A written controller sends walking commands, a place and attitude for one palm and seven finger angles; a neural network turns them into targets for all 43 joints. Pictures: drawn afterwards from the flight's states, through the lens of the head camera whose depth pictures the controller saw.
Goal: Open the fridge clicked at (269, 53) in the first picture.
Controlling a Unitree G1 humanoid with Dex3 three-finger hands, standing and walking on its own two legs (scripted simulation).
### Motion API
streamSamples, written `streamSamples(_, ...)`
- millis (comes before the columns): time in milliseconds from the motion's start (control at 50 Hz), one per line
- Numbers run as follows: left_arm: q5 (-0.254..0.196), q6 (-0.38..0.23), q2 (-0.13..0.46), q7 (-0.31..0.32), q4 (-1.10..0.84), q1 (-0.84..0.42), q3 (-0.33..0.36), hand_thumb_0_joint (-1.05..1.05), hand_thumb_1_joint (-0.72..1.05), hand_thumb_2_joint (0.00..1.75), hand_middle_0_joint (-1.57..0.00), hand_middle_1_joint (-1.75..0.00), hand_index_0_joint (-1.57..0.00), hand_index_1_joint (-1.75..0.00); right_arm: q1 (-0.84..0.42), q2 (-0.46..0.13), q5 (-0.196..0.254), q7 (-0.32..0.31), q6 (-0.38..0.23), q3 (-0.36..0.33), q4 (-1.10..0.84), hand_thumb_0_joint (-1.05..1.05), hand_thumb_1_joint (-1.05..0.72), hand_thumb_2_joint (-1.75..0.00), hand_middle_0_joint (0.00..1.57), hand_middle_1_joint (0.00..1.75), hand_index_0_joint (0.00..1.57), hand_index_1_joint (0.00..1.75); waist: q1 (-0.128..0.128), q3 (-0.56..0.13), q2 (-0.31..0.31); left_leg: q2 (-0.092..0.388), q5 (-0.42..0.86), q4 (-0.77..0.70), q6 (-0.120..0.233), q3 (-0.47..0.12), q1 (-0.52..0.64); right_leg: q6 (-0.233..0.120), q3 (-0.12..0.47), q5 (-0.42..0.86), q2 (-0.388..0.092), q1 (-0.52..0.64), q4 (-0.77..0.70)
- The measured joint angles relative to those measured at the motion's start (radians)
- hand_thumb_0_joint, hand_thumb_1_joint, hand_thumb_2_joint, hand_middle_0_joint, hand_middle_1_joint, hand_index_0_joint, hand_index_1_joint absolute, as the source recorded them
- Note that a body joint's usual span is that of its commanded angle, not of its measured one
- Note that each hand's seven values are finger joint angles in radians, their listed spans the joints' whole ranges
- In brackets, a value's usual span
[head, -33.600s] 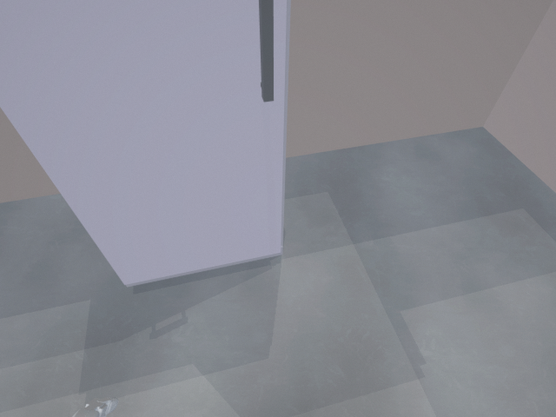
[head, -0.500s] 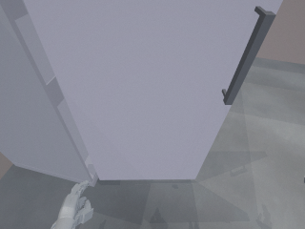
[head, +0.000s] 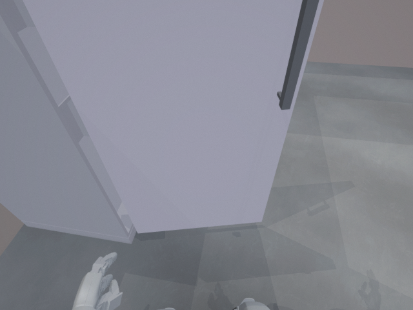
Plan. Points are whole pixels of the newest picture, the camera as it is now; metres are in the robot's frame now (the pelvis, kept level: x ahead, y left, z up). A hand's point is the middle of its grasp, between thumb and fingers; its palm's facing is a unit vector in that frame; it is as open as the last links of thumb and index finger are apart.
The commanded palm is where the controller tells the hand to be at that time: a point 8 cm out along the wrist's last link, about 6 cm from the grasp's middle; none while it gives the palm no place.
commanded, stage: step back with the hand held close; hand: right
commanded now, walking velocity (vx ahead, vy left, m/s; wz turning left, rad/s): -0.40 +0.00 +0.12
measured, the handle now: (293, 52) +0.61 -0.18 +0.22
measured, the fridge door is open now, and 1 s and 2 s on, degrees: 75 75 75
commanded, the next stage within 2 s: stop stepping back and stand still in 0.08 s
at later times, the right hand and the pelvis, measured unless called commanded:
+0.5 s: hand out of the picture +0.00 -0.35 +0.19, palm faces +0.68 +0.69 -0.23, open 7.4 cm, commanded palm -0.04 -0.35 +0.20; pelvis -0.14 -0.04 +0.01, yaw -7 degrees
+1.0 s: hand out of the picture -0.01 -0.32 +0.19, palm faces +0.48 +0.79 -0.38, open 7.4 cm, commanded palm -0.07 -0.35 +0.20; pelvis -0.21 -0.05 +0.01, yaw +0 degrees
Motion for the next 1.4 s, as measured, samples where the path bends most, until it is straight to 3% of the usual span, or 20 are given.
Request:
streamSamples(140,0.0,0.006,-0.004,0.004,-0.003,-0.047,0.006,0.01,0.9,0.9,-0.21,-0.3,-0.2,-0.3,-0.069,0.006,0.008,-0.003,0.007,0.004,-0.002,0.01,-0.89,-0.9,0.21,0.3,0.21,0.3,0.0,0.027,-0.009,-0.004,-0.169,0.071,0.01,0.009,-0.064,-0.01,-0.005,0.024,-0.013,-0.048,0.007)
streamSamples(220,0.007,-0.008,-0.041,-0.009,-0.017,-0.049,0.028,0.01,0.9,0.9,-0.21,-0.3,-0.2,-0.3,-0.104,-0.05,0.028,0.03,0.015,-0.01,-0.017,0.01,-0.89,-0.9,0.21,0.3,0.21,0.3,0.038,0.046,-0.036,-0.073,-0.335,0.366,0.016,0.011,-0.075,-0.025,-0.019,0.234,-0.06,-0.063,-0.058)
streamSamples(280,-0.007,-0.019,-0.067,-0.033,-0.013,-0.021,0.028,0.01,0.9,0.9,-0.21,-0.3,-0.2,-0.3,-0.064,-0.082,0.048,0.042,0.001,-0.02,-0.021,0.01,-0.89,-0.9,0.21,0.3,0.21,0.3,0.058,0.005,-0.019,-0.093,-0.425,0.336,0.045,0.051,0.052,-0.019,-0.073,0.252,-0.064,-0.088,-0.104)
streamSamples(320,-0.012,-0.011,-0.067,-0.043,-0.012,-0.018,0.021,0.01,0.9,0.9,-0.21,-0.3,-0.2,-0.3,-0.018,-0.086,0.052,0.042,0.005,-0.037,-0.039,0.01,-0.89,-0.9,0.21,0.3,0.21,0.3,0.039,-0.015,0.011,-0.068,-0.381,0.214,0.084,0.037,0.086,0.035,-0.096,0.066,-0.034,-0.155,0.013)
streamSamples(380,0.0,0.02,-0.044,-0.044,0.052,-0.011,0.006,0.01,0.9,0.9,-0.21,-0.3,-0.2,-0.3,0.025,-0.039,0.05,0.048,0.029,-0.021,-0.044,0.01,-0.89,-0.9,0.21,0.3,0.21,0.3,-0.022,-0.033,0.025,-0.033,-0.211,0.187,0.058,0.012,0.073,0.06,-0.034,-0.012,0.014,-0.181,0.393)
streamSamples(460,-0.003,0.01,-0.039,-0.024,0.092,0.048,-0.012,0.02,0.9,0.9,-0.21,-0.3,-0.2,-0.3,-0.045,0.015,0.024,0.028,0.047,0.007,0.046,0.01,-0.89,-0.9,0.21,0.3,0.21,0.31,-0.071,-0.097,0.067,0.009,-0.127,0.044,0.025,-0.008,0.097,0.023,-0.052,-0.095,0.003,0.072,0.214)
streamSamples(500,-0.003,-0.019,-0.014,-0.013,0.073,0.062,-0.012,0.02,0.9,0.9,-0.21,-0.3,-0.2,-0.3,-0.117,0.045,0.013,0.008,0.051,0.022,0.088,0.01,-0.89,-0.9,0.21,0.3,0.21,0.3,-0.061,-0.113,0.049,0.01,-0.131,0.041,0.017,0.001,0.069,-0.008,-0.039,-0.135,-0.018,0.22,-0.019)
streamSamples(540,-0.007,-0.031,-0.014,-0.007,0.063,0.025,-0.007,0.02,0.9,0.9,-0.21,-0.3,-0.2,-0.3,-0.183,0.055,0.013,-0.006,0.051,0.02,0.128,0.01,-0.89,-0.9,0.2,0.3,0.21,0.3,-0.041,-0.065,0.063,0.016,-0.207,0.138,0.016,-0.027,0.026,-0.026,-0.056,-0.019,0.003,0.222,-0.052)
streamSamples(660,-0.011,-0.045,-0.069,-0.043,0.014,-0.005,-0.019,0.02,0.9,0.9,-0.21,-0.3,-0.2,-0.3,-0.057,0.018,0.007,0.02,0.054,0.029,0.074,0.02,-0.9,-0.9,0.2,0.3,0.2,0.3,0.026,-0.044,0.052,-0.026,-0.195,0.469,0.008,0.018,-0.092,-0.036,-0.111,0.084,-0.028,0.271,-0.183)
streamSamples(800,-0.006,-0.005,-0.082,-0.023,0.0,0.032,-0.029,0.01,0.9,0.9,-0.21,-0.3,-0.2,-0.3,0.038,-0.041,0.014,0.023,0.051,0.036,0.024,0.01,-0.89,-0.9,0.2,0.3,0.21,0.3,0.024,-0.059,0.022,-0.031,-0.238,0.173,0.022,0.103,0.059,-0.018,-0.147,0.13,-0.062,0.305,-0.338)
streamSamples(860,-0.004,0.009,-0.073,-0.014,-0.01,0.038,-0.025,0.01,0.9,0.9,-0.21,-0.3,-0.2,-0.3,0.028,-0.06,0.027,0.013,0.072,0.013,0.048,0.01,-0.89,-0.9,0.21,0.3,0.21,0.3,0.031,-0.057,0.01,-0.042,-0.259,-0.02,0.042,0.123,0.18,-0.017,-0.148,0.115,-0.06,0.274,-0.303)
streamSamples(900,-0.002,0.017,-0.062,-0.016,-0.029,0.04,-0.018,0.01,0.9,0.9,-0.21,-0.3,-0.2,-0.3,0.02,-0.081,0.026,0.007,0.084,-0.008,0.047,0.01,-0.89,-0.9,0.21,0.3,0.21,0.3,0.038,-0.064,0.032,-0.028,-0.271,-0.122,0.092,0.073,0.242,-0.015,-0.154,0.02,-0.037,0.191,-0.171)
streamSamples(920,-0.001,0.019,-0.048,-0.019,-0.025,0.029,-0.012,0.01,0.9,0.9,-0.21,-0.3,-0.2,-0.3,0.007,-0.075,0.024,0.006,0.082,-0.01,0.049,0.01,-0.89,-0.9,0.21,0.3,0.21,0.3,0.027,-0.057,0.027,-0.026,-0.155,-0.131,0.102,0.06,0.226,-0.007,-0.143,-0.033,-0.038,0.144,-0.077)
streamSamples(1000,-0.011,0.029,-0.009,-0.033,0.048,0.014,0.014,0.01,0.9,0.9,-0.21,-0.3,-0.2,-0.3,-0.018,-0.013,0.029,0.007,0.061,0.022,0.054,0.01,-0.89,-0.9,0.21,0.3,0.21,0.3,0.013,-0.029,0.009,-0.033,-0.118,-0.045,0.06,0.052,0.218,0.018,-0.076,-0.116,-0.04,0.071,0.152)
streamSamples(1080,-0.015,0.03,0.008,-0.019,0.059,0.046,0.022,0.02,0.9,0.9,-0.21,-0.3,-0.2,-0.3,-0.012,0.017,0.027,0.009,0.049,0.032,0.028,0.01,-0.89,-0.9,0.21,0.3,0.21,0.3,0.025,-0.034,0.034,-0.016,-0.178,0.015,0.039,0.05,0.227,0.012,-0.087,-0.066,-0.046,0.152,-0.005)
streamSamples(1120,-0.013,0.019,0.015,-0.008,0.051,0.047,0.029,0.02,0.9,0.9,-0.21,-0.3,-0.2,-0.3,-0.027,0.013,0.026,0.01,0.039,0.023,0.02,0.01,-0.89,-0.9,0.21,0.3,0.21,0.3,0.031,-0.022,0.037,-0.008,-0.233,0.09,0.034,0.047,0.203,-0.008,-0.091,0.076,-0.039,0.159,-0.033)
streamSamples(1160,0.002,0.011,0.035,-0.051,0.077,0.039,0.046,0.01,0.9,0.9,-0.21,-0.3,-0.2,-0.3,-0.104,0.02,-0.022,0.053,0.045,0.063,0.166,0.01,-0.89,-0.9,0.2,0.3,0.21,0.3,0.034,-0.045,0.012,-0.009,-0.338,0.277,0.025,0.023,0.106,-0.025,-0.089,0.086,-0.032,0.109,0.006)
streamSamples(1220,0.027,0.064,0.049,-0.085,0.116,0.016,0.036,0.01,0.9,0.9,-0.2,-0.3,-0.2,-0.3,-0.243,0.053,-0.047,0.126,0.171,0.182,0.547,0.0,-0.9,-0.9,0.19,0.3,0.2,0.3,0.053,-0.073,-0.018,0.001,-0.384,0.46,0.011,-0.027,-0.009,-0.039,-0.08,0.084,-0.004,0.074,-0.008)
streamSamples(1300,0.032,0.106,0.013,-0.103,0.15,-0.015,-0.002,0.01,0.9,0.9,-0.21,-0.3,-0.2,-0.3,-0.316,0.109,-0.045,0.176,0.275,0.334,1.011,0.0,-0.91,-0.9,0.19,0.3,0.19,0.3,0.072,-0.051,0.007,0.037,-0.32,0.24,0.0,-0.041,0.029,-0.03,-0.106,0.119,0.013,0.089,-0.059)
streamSamples(1400,0.018,0.148,-0.031,-0.11,0.235,-0.008,-0.002,0.01,0.9,0.9,-0.21,-0.3,-0.2,-0.3,-0.265,0.23,-0.03,0.183,0.286,0.441,1.346,0.0,-0.94,-0.9,0.2,0.3,0.2,0.3,0.087,0.003,0.024,0.021,-0.147,0.08,0.004,-0.023,0.089,-0.001,-0.075,0.055,0.007,0.099,-0.055)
